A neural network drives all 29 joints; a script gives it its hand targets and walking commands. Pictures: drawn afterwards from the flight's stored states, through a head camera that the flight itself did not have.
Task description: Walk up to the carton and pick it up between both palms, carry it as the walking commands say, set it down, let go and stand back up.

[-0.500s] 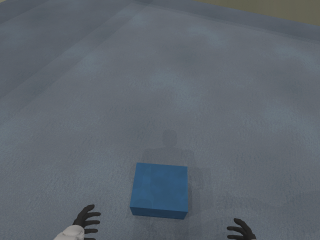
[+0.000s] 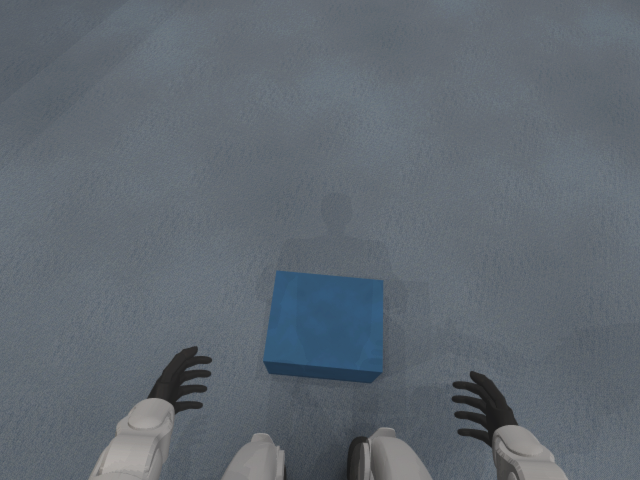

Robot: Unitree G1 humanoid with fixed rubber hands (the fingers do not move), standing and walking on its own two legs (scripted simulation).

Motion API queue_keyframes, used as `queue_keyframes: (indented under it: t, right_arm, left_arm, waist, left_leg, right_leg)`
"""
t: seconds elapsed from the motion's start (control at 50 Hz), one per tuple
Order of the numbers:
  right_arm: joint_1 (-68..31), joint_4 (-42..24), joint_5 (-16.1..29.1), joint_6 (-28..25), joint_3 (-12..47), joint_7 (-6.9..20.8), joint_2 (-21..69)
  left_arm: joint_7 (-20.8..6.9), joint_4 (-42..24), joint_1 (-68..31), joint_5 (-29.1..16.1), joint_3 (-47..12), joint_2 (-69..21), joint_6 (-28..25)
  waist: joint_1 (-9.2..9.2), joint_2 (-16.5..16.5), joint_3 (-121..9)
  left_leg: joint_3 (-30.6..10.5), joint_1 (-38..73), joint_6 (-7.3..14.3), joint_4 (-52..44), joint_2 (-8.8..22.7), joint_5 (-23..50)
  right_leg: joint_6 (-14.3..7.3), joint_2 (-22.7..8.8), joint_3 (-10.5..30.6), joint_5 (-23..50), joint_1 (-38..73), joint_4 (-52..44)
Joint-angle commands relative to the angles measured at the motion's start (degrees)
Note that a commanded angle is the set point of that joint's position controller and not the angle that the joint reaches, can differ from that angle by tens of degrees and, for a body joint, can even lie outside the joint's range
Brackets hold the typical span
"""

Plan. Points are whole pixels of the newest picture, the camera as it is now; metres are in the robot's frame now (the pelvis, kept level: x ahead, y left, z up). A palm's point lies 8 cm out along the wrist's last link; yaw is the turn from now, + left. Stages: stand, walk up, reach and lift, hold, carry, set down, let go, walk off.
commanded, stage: reach and lift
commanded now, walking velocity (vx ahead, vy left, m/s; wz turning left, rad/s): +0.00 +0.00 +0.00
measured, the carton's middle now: (324, 328) +0.47 -0.01 -0.63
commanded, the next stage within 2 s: none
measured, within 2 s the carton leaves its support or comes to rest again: neither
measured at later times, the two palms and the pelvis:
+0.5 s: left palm (186, 302) +0.37 +0.22 -0.14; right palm (475, 319) +0.36 -0.23 -0.14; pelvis -0.03 -0.02 -0.04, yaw +1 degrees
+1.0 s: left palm (197, 248) +0.48 +0.23 -0.16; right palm (457, 265) +0.46 -0.22 -0.16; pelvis -0.02 +0.00 -0.06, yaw +0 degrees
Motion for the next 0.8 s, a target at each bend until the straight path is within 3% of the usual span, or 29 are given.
queue_keyframes:
  t: [0.0, 0.02, 0.04, 0.06, 0.12, 0.14, 0.16, 0.22, 0.24, 0.26, 0.34, 0.36, 0.38, 0.42, 0.44, 0.46, 0.48, 0.54, 0.56, 0.58, 0.6, 0.62, 0.66, 0.68, 0.7, 0.72, 0.74, 0.76, 0.78]
  right_arm:
    - [-10.4, -11.6, 2.1, 0.9, -5.8, -0.2, -11.3]
    - [-12.4, -10.1, 1.1, 1.1, -6.6, -0.6, -12.1]
    - [-15.3, -8.1, 0.9, 1.7, -6.9, -0.6, -12.1]
    - [-19.1, -7.4, 1.8, 1.9, -6.2, -1.1, -11.0]
    - [-28.2, -6.8, 1.1, 3.1, -9.4, -1.5, -15.6]
    - [-29.3, -3.6, 0.8, 3.8, -9.9, -1.6, -16.1]
    - [-29.8, -3.0, 1.4, 4.1, -10.1, -1.9, -13.6]
    - [-36.6, -4.6, 1.2, 4.0, -10.3, -3.3, -14.5]
    - [-40.2, -4.9, 1.3, 3.9, -11.1, -3.8, -15.1]
    - [-42.9, -4.0, 0.4, 4.0, -12.4, -4.3, -15.3]
    - [-46.2, -4.3, 3.3, 1.9, -10.8, -5.3, -14.2]
    - [-46.3, -3.2, 3.1, 1.6, -10.1, -5.8, -12.8]
    - [-42.0, 0.6, 2.5, 1.6, -10.7, -6.2, -12.8]
    - [-46.1, 0.4, 3.3, -0.4, -9.5, -7.0, -11.2]
    - [-45.5, 0.4, 3.7, -1.6, -10.5, -6.8, -10.5]
    - [-47.7, -1.6, 2.2, -2.7, -11.9, -7.1, -11.1]
    - [-44.7, 1.4, 2.4, -3.2, -12.8, -7.1, -10.5]
    - [-49.9, 1.3, 2.7, -5.6, -13.5, -6.4, -12.7]
    - [-49.7, 2.5, 2.6, -6.5, -14.7, -6.2, -12.8]
    - [-52.0, 3.1, 2.8, -7.0, -15.0, -5.9, -13.1]
    - [-54.4, -0.6, 2.7, -7.8, -16.3, -5.9, -15.1]
    - [-57.4, -2.2, 2.7, -8.3, -14.6, -5.7, -15.2]
    - [-55.5, 4.6, 1.5, -8.5, -16.3, -4.8, -15.9]
    - [-59.6, 2.6, 2.0, -8.8, -17.4, -5.1, -17.0]
    - [-59.6, 2.6, 2.1, -8.9, -18.4, -4.8, -17.3]
    - [-62.0, 2.2, 1.1, -9.4, -19.3, -4.8, -18.8]
    - [-67.2, 2.9, 1.3, -9.3, -18.2, -4.5, -18.3]
    - [-63.6, 7.6, 0.8, -9.2, -18.2, -3.9, -17.6]
    - [-63.9, 7.5, 0.6, -9.1, -19.3, -4.0, -17.9]
  left_arm:
    - [1.2, -6.6, -10.5, -0.4, 7.4, 6.9, 1.2]
    - [0.8, -5.7, -13.4, -2.1, 6.3, 6.1, 1.5]
    - [1.1, -3.8, -16.8, -2.0, 6.8, 6.5, 2.2]
    - [1.0, -2.0, -18.4, -1.3, 7.2, 6.3, 2.4]
    - [0.6, -1.7, -30.9, -4.0, 5.9, 9.2, 3.3]
    - [0.9, -1.7, -33.6, -4.0, 6.8, 9.6, 3.1]
    - [0.8, 0.3, -34.3, -3.0, 7.4, 11.3, 3.5]
    - [0.0, 2.8, -40.2, -4.4, 10.1, 14.2, 2.3]
    - [-0.1, 1.6, -45.9, -5.2, 9.4, 15.3, 1.9]
    - [0.2, 2.5, -47.8, -3.6, 11.4, 17.1, 2.0]
    - [-0.5, 3.1, -50.6, -6.1, 12.0, 18.7, -0.5]
    - [-0.7, 6.6, -48.8, -4.8, 14.2, 20.6, -1.4]
    - [-1.1, 6.1, -48.8, -4.9, 14.4, 21.5, -1.9]
    - [-2.4, 10.4, -50.5, -5.1, 15.2, 22.3, -4.2]
    - [-2.8, 10.1, -50.7, -6.1, 12.9, 20.0, -5.4]
    - [-2.9, 11.4, -50.5, -4.8, 16.6, 23.7, -7.0]
    - [-3.0, 12.8, -48.6, -5.5, 14.3, 21.2, -7.4]
    - [-3.9, 14.2, -54.0, -5.8, 13.7, 20.5, -9.2]
    - [-3.7, 13.9, -55.0, -5.9, 13.0, 21.2, -9.7]
    - [-3.5, 13.5, -57.1, -5.6, 14.4, 22.0, -10.3]
    - [-3.7, 10.5, -61.0, -7.1, 13.6, 22.9, -10.8]
    - [-3.6, 11.3, -62.4, -7.8, 14.1, 23.7, -11.2]
    - [-3.2, 15.1, -61.4, -8.2, 11.5, 20.2, -10.8]
    - [-3.2, 11.4, -67.1, -7.3, 13.7, 23.3, -11.7]
    - [-3.3, 14.2, -66.0, -8.1, 12.0, 22.2, -11.1]
    - [-2.7, 13.1, -69.1, -8.0, 12.3, 23.6, -11.3]
    - [-2.5, 12.1, -73.3, -7.9, 13.1, 23.3, -11.5]
    - [-2.3, 15.2, -71.0, -6.8, 12.5, 22.7, -11.3]
    - [-2.2, 15.7, -71.6, -6.2, 13.4, 22.4, -11.1]
  waist:
    - [0.31, 4.9, -18.6]
    - [-1.85, 3.4, -16.1]
    - [-2.14, 2.5, -10.8]
    - [0.17, 4.6, -8.5]
    - [-2.73, 2.3, -12.7]
    - [-1.18, 4.5, -10.4]
    - [-2.00, 3.8, -12.8]
    - [-0.84, 0.5, -20.2]
    - [-2.14, -0.3, -23.2]
    - [-1.23, 0.5, -25.0]
    - [-1.17, -0.7, -39.3]
    - [1.32, -2.4, -37.5]
    - [-0.96, -3.3, -41.4]
    - [0.96, -3.4, -39.4]
    - [-1.35, -2.1, -41.7]
    - [0.37, -5.1, -43.2]
    - [-1.39, -3.4, -45.6]
    - [-1.65, -1.1, -46.4]
    - [-2.79, 0.1, -47.8]
    - [-1.58, -0.3, -48.2]
    - [-3.35, -0.3, -55.0]
    - [-1.99, -3.6, -54.5]
    - [-4.69, -0.3, -49.8]
    - [-2.23, 1.3, -52.6]
    - [-3.42, 2.9, -56.0]
    - [-4.64, 0.4, -55.2]
    - [-2.50, 1.6, -53.1]
    - [-3.76, 0.4, -50.3]
    - [-2.28, 3.6, -52.9]
  left_leg:
    - [-1.0, 1.9, -1.0, -6.1, -1.6, 6.0]
    - [-1.2, -1.0, -0.6, -6.5, -1.5, 2.1]
    - [-1.1, -2.7, -0.2, -6.9, -1.4, -3.5]
    - [-1.0, -4.9, -0.2, -7.2, -0.6, -5.5]
    - [-1.8, -7.0, 0.6, -7.3, 0.9, -12.3]
    - [-1.2, -10.2, 0.1, -7.0, 1.0, -15.0]
    - [-0.4, -8.1, 0.3, -5.2, 0.0, -10.6]
    - [1.1, -9.5, 0.2, -0.1, -1.0, -6.6]
    - [0.1, -8.2, 0.4, -0.8, -0.8, -6.2]
    - [0.8, -8.3, 0.0, 0.0, -1.2, -5.9]
    - [0.5, -6.2, -0.3, 2.3, -1.8, 5.2]
    - [1.8, -11.4, 0.0, 3.2, -2.3, 6.9]
    - [2.4, -14.4, -0.4, 3.6, -3.2, 9.5]
    - [2.3, -22.9, -0.1, 4.2, -3.2, 8.3]
    - [2.1, -22.3, -0.2, 3.8, -3.6, 11.4]
    - [2.3, -26.0, -0.1, 4.8, -3.6, 13.8]
    - [2.1, -25.2, -0.7, 3.6, -3.7, 16.5]
    - [2.2, -26.8, -1.3, 4.4, -4.7, 17.4]
    - [1.0, -24.4, -1.9, 4.3, -4.1, 20.7]
    - [1.0, -25.7, -1.7, 5.0, -4.1, 21.1]
    - [0.5, -23.2, -2.0, 5.5, -4.0, 23.4]
    - [1.0, -26.2, -1.5, 5.8, -4.2, 22.1]
    - [0.0, -24.2, -2.4, 4.5, -4.0, 23.0]
    - [0.2, -24.4, -2.4, 5.7, -4.2, 22.6]
    - [0.0, -20.8, -2.6, 5.5, -4.0, 24.3]
    - [-0.3, -21.6, -2.3, 6.0, -4.0, 23.9]
    - [-0.1, -24.4, -2.6, 6.8, -4.3, 23.3]
    - [0.1, -23.2, -2.6, 6.0, -3.8, 23.6]
    - [0.1, -23.4, -3.3, 7.3, -3.9, 25.0]
  right_leg:
    - [-0.1, 1.1, 3.6, 2.7, 11.4, 1.4]
    - [-0.5, 1.3, 3.9, -1.0, 12.0, 0.7]
    - [0.0, 1.5, 3.4, -6.5, 8.6, 0.8]
    - [0.2, 1.4, 2.9, -7.6, 8.0, 2.9]
    - [0.4, 2.0, 2.0, -11.2, 9.4, 4.6]
    - [0.3, 1.8, 3.1, -13.2, 10.1, 5.2]
    - [0.7, 1.1, 3.0, -10.9, 9.8, 4.7]
    - [0.5, 0.6, 5.9, -13.0, 10.7, 4.4]
    - [0.6, 0.5, 5.5, -12.0, 10.7, 4.5]
    - [0.8, 0.3, 5.5, -11.5, 12.0, 5.1]
    - [0.9, 0.5, 5.4, 2.7, 13.2, 8.0]
    - [2.0, 0.5, 6.7, 4.4, 16.0, 7.8]
    - [2.1, 0.7, 6.6, 10.6, 18.6, 8.3]
    - [2.1, -0.2, 9.1, 11.9, 19.3, 9.3]
    - [2.1, 0.3, 7.6, 18.9, 20.8, 10.1]
    - [2.6, 0.1, 9.1, 24.3, 22.4, 11.4]
    - [2.3, 0.4, 8.0, 29.3, 25.3, 12.1]
    - [1.9, 0.8, 8.3, 27.8, 19.6, 11.6]
    - [1.8, 1.2, 7.3, 30.0, 16.5, 12.4]
    - [1.7, 0.9, 7.6, 30.0, 16.2, 12.7]
    - [1.4, 1.4, 6.8, 31.3, 17.1, 13.4]
    - [1.5, 1.5, 7.2, 32.1, 18.9, 13.7]
    - [1.1, 2.1, 5.5, 30.2, 12.4, 13.8]
    - [1.4, 1.7, 7.1, 28.5, 12.6, 13.5]
    - [1.4, 2.4, 5.6, 27.9, 10.4, 13.3]
    - [1.2, 2.7, 5.3, 27.2, 9.1, 13.4]
    - [1.1, 2.0, 6.5, 25.3, 7.6, 13.6]
    - [1.3, 2.4, 4.5, 24.0, 4.0, 13.4]
    - [1.0, 2.1, 6.2, 26.2, 5.1, 13.6]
